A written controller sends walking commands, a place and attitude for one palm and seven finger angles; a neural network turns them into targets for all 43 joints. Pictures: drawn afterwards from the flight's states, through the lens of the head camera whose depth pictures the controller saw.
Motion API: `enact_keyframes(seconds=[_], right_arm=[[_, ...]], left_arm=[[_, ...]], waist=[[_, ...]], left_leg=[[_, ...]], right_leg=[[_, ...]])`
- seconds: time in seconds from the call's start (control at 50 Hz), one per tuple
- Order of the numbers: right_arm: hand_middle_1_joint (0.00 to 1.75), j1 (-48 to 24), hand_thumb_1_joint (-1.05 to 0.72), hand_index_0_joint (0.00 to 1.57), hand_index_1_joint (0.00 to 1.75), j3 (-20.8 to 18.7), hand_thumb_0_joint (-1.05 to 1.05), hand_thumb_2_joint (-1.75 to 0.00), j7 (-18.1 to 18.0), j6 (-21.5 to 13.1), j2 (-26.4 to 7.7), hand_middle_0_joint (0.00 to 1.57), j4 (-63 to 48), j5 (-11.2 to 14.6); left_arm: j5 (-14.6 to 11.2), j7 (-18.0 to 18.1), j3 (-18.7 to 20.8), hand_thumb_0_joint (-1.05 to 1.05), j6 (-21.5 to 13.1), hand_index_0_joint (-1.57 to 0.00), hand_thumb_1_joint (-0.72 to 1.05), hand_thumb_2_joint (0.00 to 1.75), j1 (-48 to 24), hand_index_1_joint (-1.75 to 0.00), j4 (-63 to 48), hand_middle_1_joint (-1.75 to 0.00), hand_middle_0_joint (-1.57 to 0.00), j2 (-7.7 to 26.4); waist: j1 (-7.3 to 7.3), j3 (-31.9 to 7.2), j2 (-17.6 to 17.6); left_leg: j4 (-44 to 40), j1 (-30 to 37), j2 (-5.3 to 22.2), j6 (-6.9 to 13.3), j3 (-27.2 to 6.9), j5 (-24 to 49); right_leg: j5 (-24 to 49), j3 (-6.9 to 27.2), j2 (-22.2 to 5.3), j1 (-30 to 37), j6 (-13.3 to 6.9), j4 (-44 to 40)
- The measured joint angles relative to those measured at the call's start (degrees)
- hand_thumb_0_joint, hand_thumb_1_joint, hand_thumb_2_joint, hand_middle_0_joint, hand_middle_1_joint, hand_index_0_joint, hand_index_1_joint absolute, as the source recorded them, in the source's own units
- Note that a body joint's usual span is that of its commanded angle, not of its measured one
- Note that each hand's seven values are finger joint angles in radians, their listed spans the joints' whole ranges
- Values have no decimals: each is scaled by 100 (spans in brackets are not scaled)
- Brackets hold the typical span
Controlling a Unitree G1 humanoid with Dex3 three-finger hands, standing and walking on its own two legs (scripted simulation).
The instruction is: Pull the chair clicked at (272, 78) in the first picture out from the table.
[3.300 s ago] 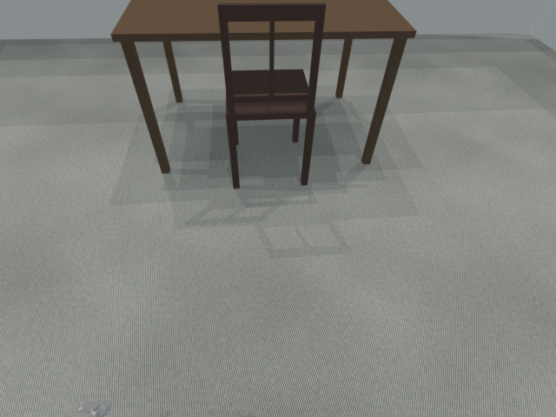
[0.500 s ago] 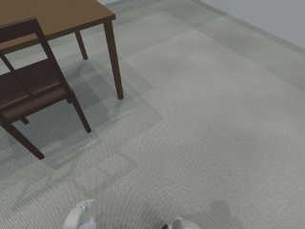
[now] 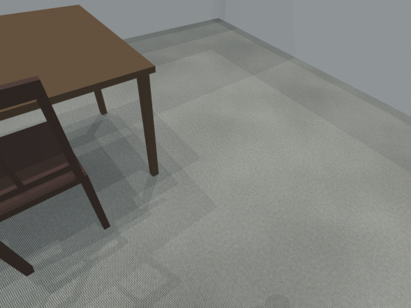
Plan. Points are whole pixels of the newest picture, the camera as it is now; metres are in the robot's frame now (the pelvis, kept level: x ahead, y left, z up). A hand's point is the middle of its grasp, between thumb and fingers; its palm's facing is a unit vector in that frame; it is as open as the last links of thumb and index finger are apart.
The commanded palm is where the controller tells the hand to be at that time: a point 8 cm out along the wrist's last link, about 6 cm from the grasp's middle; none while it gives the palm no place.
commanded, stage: turn to face it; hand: left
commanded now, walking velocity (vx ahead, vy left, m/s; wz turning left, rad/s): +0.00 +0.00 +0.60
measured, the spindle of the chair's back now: out of the picture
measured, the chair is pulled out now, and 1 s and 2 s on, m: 0.00 0.00 0.00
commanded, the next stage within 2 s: take the last steps up to it in 1.28 s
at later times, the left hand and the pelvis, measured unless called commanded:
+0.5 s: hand (130, 300) +0.17 +0.17 -0.16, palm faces +0.22 -0.95 -0.21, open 7.3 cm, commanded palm none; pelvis +0.10 -0.02 +0.00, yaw +12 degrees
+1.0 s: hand out of the picture +0.09 +0.23 -0.16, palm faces +0.48 -0.83 -0.27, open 7.4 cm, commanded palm none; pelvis +0.10 +0.00 +0.00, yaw +28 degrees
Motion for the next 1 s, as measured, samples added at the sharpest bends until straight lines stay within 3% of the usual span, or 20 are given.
enact_keyframes(seconds=[0.04,0.1,0.24,0.26,0.28,0.34,0.38,0.42,0.5,0.6,0.62,0.64,0.68,0.76,0.86,1.0], right_arm=[[30,148,-93,20,30,-27,0,-90,-83,3,73,20,87,34],[30,392,-95,21,30,-38,0,-90,-104,41,46,20,282,51],[30,979,-93,20,30,-20,0,-90,-36,317,205,20,764,62],[30,1066,-93,20,30,-25,0,-90,-22,368,237,20,807,70],[30,1118,-92,20,30,-36,0,-90,-4,421,235,20,842,87],[30,1026,-92,20,30,-82,1,-90,1,639,178,20,828,123],[30,896,-92,20,30,-119,1,-90,21,719,148,20,757,125],[30,736,-92,20,30,-165,1,-90,60,772,92,20,636,119],[30,383,-91,20,30,-237,1,-90,127,807,-35,20,286,88],[30,3,-91,20,30,-275,1,-90,182,722,-274,20,-175,71],[30,-36,-91,20,30,-288,1,-90,191,677,-344,20,-269,61],[30,-110,-91,20,30,-298,1,-90,185,636,-364,20,-333,46],[30,-213,-91,20,30,-274,0,-90,143,551,-389,20,-433,37],[30,-206,-91,20,30,-218,0,-90,56,516,-420,20,-505,43],[30,-136,-91,20,30,-174,0,-90,56,556,-404,20,-502,58],[30,-93,-91,21,30,-175,1,-90,100,675,-341,20,-445,45]], left_arm=[[9,-11,21,0,28,-20,91,90,-137,-30,-117,-30,-19,-22],[6,33,2,0,25,-20,91,90,-404,-30,-279,-30,-19,-68],[-18,154,-60,1,-66,-20,93,90,-1052,-30,-489,-30,-19,11],[-25,155,-69,1,-100,-20,93,90,-1095,-30,-534,-30,-19,19],[-20,172,-74,0,-146,-20,93,90,-1146,-30,-555,-30,-19,-13],[-25,204,-120,0,-215,-20,92,90,-1294,-30,-645,-30,-19,-187],[-25,239,-149,0,-198,-20,91,90,-1314,-30,-723,-30,-19,-262],[-16,270,-162,0,-145,-20,91,90,-1281,-30,-771,-30,-20,-312],[17,310,-98,-1,-30,-21,92,90,-1244,-30,-861,-30,-20,-220],[11,260,-29,-1,102,-21,91,90,-1173,-30,-970,-30,-20,24],[-12,239,-10,-1,143,-21,91,90,-1124,-30,-1005,-30,-20,77],[-31,227,28,-1,207,-21,91,90,-1108,-30,-1021,-30,-20,155],[-23,230,90,0,338,-21,91,90,-1103,-30,-1009,-30,-20,285],[-29,178,150,0,353,-20,91,90,-1102,-30,-991,-30,-19,406],[-58,174,125,0,322,-20,91,90,-1041,-30,-1084,-30,-19,426],[-97,209,49,0,319,-20,91,90,-1117,-30,-1188,-30,-19,322]], waist=[[-13,17,0],[-97,42,24],[-386,150,117],[-400,136,103],[-397,124,161],[-473,202,388],[-454,218,392],[-439,180,375],[-393,108,266],[-285,145,92],[-273,122,78],[-260,141,-3],[-249,198,-74],[-230,234,-57],[-202,226,57],[-284,254,262]], left_leg=[[-296,246,-15,-3,102,40],[-637,514,-64,-9,142,78],[-347,598,-133,-205,-191,-309],[-167,551,-163,-252,-240,-440],[90,444,-144,-288,-305,-592],[1649,-211,-199,-323,-711,-1551],[2626,-643,-250,-365,-787,-1575],[3060,-944,-235,-405,-777,-1395],[2671,-1121,-131,-445,-640,-1108],[1103,-706,-108,-396,-467,-523],[854,-642,-145,-209,-480,-409],[983,-740,-212,-29,-481,-457],[1073,-822,-287,154,-523,-496],[446,-617,-468,178,-714,-119],[-228,-351,-655,216,-984,267],[-289,-367,-837,114,-1408,396]], right_leg=[[311,-42,-148,-390,82,105],[635,-98,-341,-607,196,-588],[1164,-313,-336,134,359,-2973],[1380,-358,-337,330,349,-3298],[1156,-425,-334,416,209,-3371],[867,-699,-394,451,66,-3130],[894,-839,-478,590,83,-3219],[909,-972,-545,713,107,-3334],[868,-1232,-694,826,195,-3384],[552,-1521,-960,730,383,-2847],[414,-1543,-1033,618,432,-2586],[-68,-1340,-1050,415,514,-2158],[-621,-701,-814,-78,569,-1052],[-107,-119,-479,-621,627,43],[134,105,-328,-559,695,-405],[-69,251,-131,-42,632,-1627]])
